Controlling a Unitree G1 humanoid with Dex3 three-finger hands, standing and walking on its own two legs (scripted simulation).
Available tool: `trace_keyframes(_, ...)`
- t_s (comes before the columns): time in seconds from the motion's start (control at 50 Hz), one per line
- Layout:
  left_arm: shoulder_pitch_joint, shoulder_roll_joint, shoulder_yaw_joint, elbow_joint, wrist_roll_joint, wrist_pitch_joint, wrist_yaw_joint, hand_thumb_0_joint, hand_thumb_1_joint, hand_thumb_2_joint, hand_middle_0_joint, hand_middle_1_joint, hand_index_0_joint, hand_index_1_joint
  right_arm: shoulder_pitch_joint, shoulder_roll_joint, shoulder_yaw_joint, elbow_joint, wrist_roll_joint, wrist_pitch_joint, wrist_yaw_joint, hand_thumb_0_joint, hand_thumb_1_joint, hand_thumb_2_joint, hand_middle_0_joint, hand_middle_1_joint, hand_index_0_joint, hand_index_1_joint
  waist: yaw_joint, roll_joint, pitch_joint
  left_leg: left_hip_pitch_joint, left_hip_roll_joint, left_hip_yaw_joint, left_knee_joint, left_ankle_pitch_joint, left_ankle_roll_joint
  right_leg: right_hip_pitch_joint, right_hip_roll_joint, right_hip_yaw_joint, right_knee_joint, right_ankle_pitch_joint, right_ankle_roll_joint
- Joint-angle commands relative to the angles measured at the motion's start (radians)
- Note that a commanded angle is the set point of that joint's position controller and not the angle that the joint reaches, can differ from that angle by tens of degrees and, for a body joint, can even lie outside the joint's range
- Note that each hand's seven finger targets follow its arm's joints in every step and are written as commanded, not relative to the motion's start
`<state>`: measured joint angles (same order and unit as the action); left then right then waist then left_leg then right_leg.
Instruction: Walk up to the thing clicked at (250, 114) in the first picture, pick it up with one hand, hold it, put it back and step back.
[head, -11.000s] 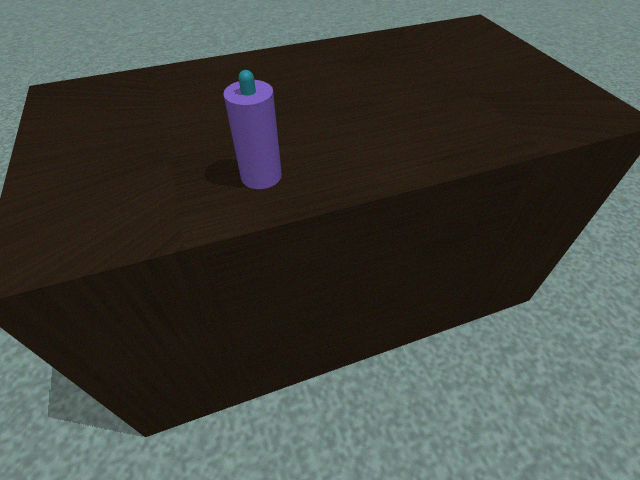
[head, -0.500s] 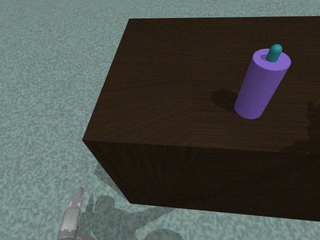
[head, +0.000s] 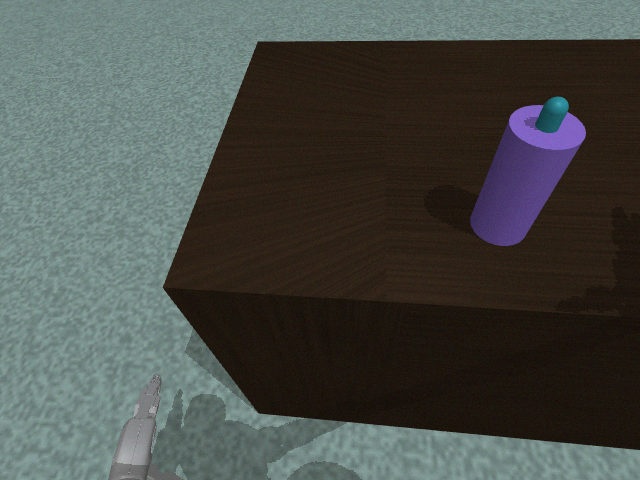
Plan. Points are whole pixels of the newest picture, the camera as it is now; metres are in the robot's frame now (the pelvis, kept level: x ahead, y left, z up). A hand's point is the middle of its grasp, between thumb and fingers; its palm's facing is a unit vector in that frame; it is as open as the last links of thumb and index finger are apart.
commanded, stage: go down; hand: right
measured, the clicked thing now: (523, 172) +0.49 -0.20 +0.10
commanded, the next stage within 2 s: approach in 0.16 s
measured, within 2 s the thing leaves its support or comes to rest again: neither
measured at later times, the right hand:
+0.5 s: hand out of the picture +0.40 -0.38 +0.16, palm faces +0.20 +0.98 -0.02, open 17.6 cm
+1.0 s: hand (551, 199) +0.47 -0.24 +0.07, palm faces +0.16 +0.99 +0.03, open 17.6 cm
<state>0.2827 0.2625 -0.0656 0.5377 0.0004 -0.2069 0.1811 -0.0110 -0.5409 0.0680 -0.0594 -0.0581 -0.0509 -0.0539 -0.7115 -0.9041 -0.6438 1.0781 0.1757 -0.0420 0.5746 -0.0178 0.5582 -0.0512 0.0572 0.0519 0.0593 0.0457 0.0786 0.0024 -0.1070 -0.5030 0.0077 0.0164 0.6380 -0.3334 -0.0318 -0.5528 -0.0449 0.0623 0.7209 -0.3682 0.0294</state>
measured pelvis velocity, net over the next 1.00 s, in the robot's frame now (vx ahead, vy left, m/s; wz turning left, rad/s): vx -0.02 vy -0.01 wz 0.04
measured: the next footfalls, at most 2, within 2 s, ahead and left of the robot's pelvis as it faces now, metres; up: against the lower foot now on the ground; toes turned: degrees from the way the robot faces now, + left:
none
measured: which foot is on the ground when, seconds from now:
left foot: down 0.00-1.00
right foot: down 0.00-1.00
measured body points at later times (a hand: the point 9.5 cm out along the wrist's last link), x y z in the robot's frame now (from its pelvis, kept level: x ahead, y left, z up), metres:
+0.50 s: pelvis -0.01 +0.00 -0.01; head +0.06 -0.03 +0.44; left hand +0.13 +0.26 -0.07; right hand +0.38 -0.43 +0.16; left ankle -0.02 +0.14 -0.72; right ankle -0.01 -0.13 -0.72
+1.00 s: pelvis -0.02 -0.01 -0.03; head +0.07 -0.04 +0.41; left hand +0.11 +0.27 -0.07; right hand +0.46 -0.29 +0.07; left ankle -0.02 +0.15 -0.72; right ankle -0.01 -0.13 -0.72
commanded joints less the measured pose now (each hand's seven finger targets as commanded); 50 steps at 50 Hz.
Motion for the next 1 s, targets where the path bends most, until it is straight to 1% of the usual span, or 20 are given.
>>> trace_keyframes(0.0,-0.063,0.139,0.053,-0.103,0.000,-0.043,0.018,0.000,-0.549,0.057,-0.046,-0.052,-0.044,-0.053,-0.408,-0.444,-0.058,-0.217,0.025,-0.069,-0.003,0.000,0.571,-0.049,0.052,0.052,0.053,0.052,-0.016,-0.207,-0.303,0.104,-0.018,0.006,-0.038,0.326,0.039,0.202,0.036,-0.039,-0.049,0.391,-0.036)
trace_keyframes(0.06,-0.033,0.158,0.067,-0.106,0.004,-0.041,0.020,0.000,-0.555,0.060,-0.047,-0.050,-0.043,-0.055,-0.363,-0.405,-0.027,-0.163,0.012,-0.059,0.002,0.000,0.561,-0.051,0.053,0.053,0.053,0.053,0.000,-0.186,-0.317,0.107,-0.023,0.011,-0.031,0.337,0.041,0.213,0.031,-0.036,-0.049,0.415,-0.032)
trace_keyframes(0.08,-0.062,0.151,0.052,-0.125,0.001,-0.042,0.017,0.000,-0.560,0.062,-0.048,-0.050,-0.042,-0.056,-0.326,-0.395,-0.022,-0.147,0.011,-0.056,0.005,0.000,0.567,-0.052,0.050,0.053,0.052,0.053,-0.018,-0.184,-0.311,0.116,-0.021,0.012,-0.028,0.344,0.039,0.203,0.034,-0.035,-0.044,0.425,-0.033)
trace_keyframes(0.12,-0.060,0.177,0.079,-0.177,-0.002,-0.046,0.021,0.000,-0.557,0.061,-0.048,-0.050,-0.043,-0.055,-0.356,-0.390,-0.016,-0.185,0.017,-0.061,0.014,0.000,0.558,-0.054,0.051,0.053,0.052,0.053,0.002,-0.161,-0.380,0.133,-0.019,0.006,-0.019,0.405,0.035,0.236,0.034,-0.037,-0.030,0.469,-0.037)
trace_keyframes(0.18,-0.008,0.147,0.050,-0.143,-0.004,-0.038,0.015,0.000,-0.559,0.062,-0.049,-0.051,-0.044,-0.057,-0.343,-0.370,-0.014,-0.200,0.037,-0.062,0.030,0.000,0.562,-0.054,0.052,0.054,0.055,0.054,0.001,-0.182,-0.376,0.104,-0.023,0.012,-0.016,0.408,0.037,0.276,0.029,-0.032,-0.024,0.532,-0.031)
trace_keyframes(0.28,0.000,0.147,0.052,-0.108,-0.001,-0.036,0.015,0.000,-0.565,0.050,-0.054,-0.051,-0.046,-0.059,-0.388,-0.463,-0.074,-0.232,0.035,-0.074,0.015,0.000,0.565,-0.042,0.043,0.044,0.047,0.044,-0.012,-0.203,-0.323,0.110,-0.015,0.005,-0.023,0.344,0.035,0.200,0.040,-0.040,-0.043,0.391,-0.037)
trace_keyframes(0.34,-0.021,0.152,0.075,-0.095,0.006,-0.041,0.014,0.000,-0.554,0.043,-0.055,-0.053,-0.050,-0.058,-0.364,-0.357,-0.005,-0.154,0.016,-0.068,-0.004,0.000,0.564,-0.044,0.042,0.045,0.045,0.045,0.014,-0.178,-0.231,0.042,-0.022,0.009,-0.028,0.250,0.040,0.158,0.033,-0.037,-0.058,0.292,-0.039)
trace_keyframes(0.46,-0.101,0.154,0.078,-0.182,0.012,-0.066,0.001,0.000,-0.556,0.047,-0.058,-0.057,-0.054,-0.061,-0.422,-0.143,0.136,-0.122,0.018,-0.101,-0.023,0.000,0.561,-0.055,0.039,0.047,0.047,0.047,0.055,-0.168,-0.300,-0.064,-0.036,0.024,0.012,0.208,0.042,0.205,0.011,-0.016,-0.023,0.315,-0.028)
trace_keyframes(0.5,-0.059,0.151,0.069,-0.172,0.015,-0.068,-0.005,0.000,-0.552,0.046,-0.060,-0.059,-0.057,-0.062,-0.422,-0.097,0.159,-0.109,0.027,-0.123,-0.030,0.000,0.546,-0.059,0.040,0.047,0.048,0.047,0.067,-0.148,-0.326,-0.084,-0.038,0.027,0.032,0.234,0.038,0.214,0.010,-0.012,-0.002,0.356,-0.026)
trace_keyframes(0.52,-0.040,0.143,0.060,-0.147,0.016,-0.065,-0.009,0.000,-0.547,0.044,-0.060,-0.059,-0.058,-0.061,-0.429,-0.117,0.149,-0.109,0.030,-0.137,-0.035,0.000,0.551,-0.057,0.041,0.047,0.049,0.047,0.065,-0.155,-0.331,-0.108,-0.040,0.030,0.038,0.218,0.037,0.203,0.009,-0.008,0.007,0.355,-0.024)
trace_keyframes(0.56,0.006,0.172,0.094,-0.157,0.021,-0.058,-0.012,0.000,-0.543,0.043,-0.059,-0.060,-0.058,-0.060,-0.438,-0.157,0.106,-0.131,0.035,-0.163,-0.057,0.000,0.521,-0.055,0.047,0.044,0.052,0.044,0.066,-0.163,-0.373,-0.104,-0.036,0.027,0.050,0.233,0.035,0.205,0.014,-0.012,0.022,0.360,-0.024)
trace_keyframes(0.6,0.042,0.150,0.076,-0.181,0.027,-0.048,-0.024,0.000,-0.536,0.040,-0.058,-0.059,-0.059,-0.058,-0.489,-0.197,0.066,-0.240,0.035,-0.199,-0.092,0.000,0.532,-0.055,0.044,0.045,0.050,0.045,0.044,-0.229,-0.452,-0.077,-0.033,0.017,0.065,0.269,0.035,0.231,0.021,-0.023,0.043,0.399,-0.020)
trace_keyframes(0.64,0.079,0.122,0.075,-0.165,0.031,-0.032,-0.038,0.000,-0.535,0.040,-0.057,-0.060,-0.058,-0.058,-0.430,-0.164,0.060,-0.187,0.018,-0.215,-0.136,0.000,0.510,-0.051,0.047,0.043,0.048,0.043,0.043,-0.210,-0.412,-0.079,-0.030,0.008,0.089,0.300,0.034,0.164,0.029,-0.035,0.072,0.410,-0.024)
trace_keyframes(0.68,0.026,0.147,0.111,-0.210,0.035,-0.025,-0.049,0.000,-0.532,0.036,-0.061,-0.061,-0.064,-0.057,-0.444,-0.145,0.054,-0.175,-0.001,-0.243,-0.190,0.000,0.512,-0.062,0.040,0.048,0.043,0.047,0.045,-0.178,-0.363,-0.098,-0.028,0.001,0.111,0.270,0.036,0.063,0.032,-0.040,0.085,0.333,-0.027)
trace_keyframes(0.72,-0.032,0.171,0.141,-0.287,0.044,-0.022,-0.057,0.000,-0.549,0.040,-0.060,-0.064,-0.064,-0.061,-0.536,-0.173,0.030,-0.267,-0.023,-0.285,-0.242,0.000,0.579,-0.030,0.044,0.041,0.047,0.041,0.041,-0.223,-0.453,-0.096,-0.027,-0.005,0.124,0.245,0.038,0.082,0.028,-0.043,0.101,0.299,-0.023)
trace_keyframes(0.76,-0.048,0.152,0.135,-0.334,0.049,-0.012,-0.072,0.000,-0.544,0.040,-0.059,-0.063,-0.064,-0.059,-0.527,-0.123,0.045,-0.275,-0.042,-0.305,-0.283,0.000,0.586,-0.035,0.040,0.043,0.043,0.043,0.022,-0.242,-0.504,-0.072,-0.034,0.002,0.149,0.252,0.041,0.088,0.027,-0.041,0.114,0.308,-0.019)
trace_keyframes(0.82,-0.048,0.158,0.149,-0.407,0.050,0.007,-0.085,0.000,-0.551,0.049,-0.059,-0.063,-0.061,-0.061,-0.514,-0.029,0.083,-0.275,-0.056,-0.315,-0.335,0.000,0.592,-0.038,0.037,0.045,0.041,0.045,0.035,-0.236,-0.614,-0.053,-0.044,0.014,0.171,0.307,0.042,0.155,0.018,-0.029,0.141,0.426,-0.013)
trace_keyframes(0.84,-0.040,0.171,0.160,-0.418,0.049,0.014,-0.087,0.000,-0.547,0.046,-0.058,-0.062,-0.060,-0.060,-0.538,-0.038,0.077,-0.314,-0.057,-0.317,-0.348,0.000,0.582,-0.032,0.041,0.043,0.043,0.043,0.036,-0.249,-0.643,-0.051,-0.044,0.015,0.173,0.319,0.040,0.183,0.015,-0.028,0.149,0.457,-0.013)
trace_keyframes(0.92,0.000,0.132,0.136,-0.404,0.041,0.046,-0.104,0.000,-0.553,0.049,-0.055,-0.058,-0.056,-0.058,-0.536,0.019,0.115,-0.296,-0.079,-0.303,-0.389,0.000,0.595,-0.035,0.036,0.046,0.038,0.046,0.039,-0.250,-0.573,-0.083,-0.048,0.022,0.166,0.301,0.041,0.173,0.005,-0.025,0.138,0.487,-0.007)
trace_keyframes(0.98,0.061,0.116,0.138,-0.347,0.036,0.067,-0.125,0.000,-0.548,0.044,-0.056,-0.060,-0.059,-0.057,-0.399,0.115,0.141,-0.123,-0.085,-0.276,-0.408,0.000,0.575,-0.040,0.037,0.046,0.040,0.046,0.053,-0.165,-0.367,-0.120,-0.050,0.030,0.149,0.249,0.040,0.056,0.005,-0.031,0.107,0.379,-0.011)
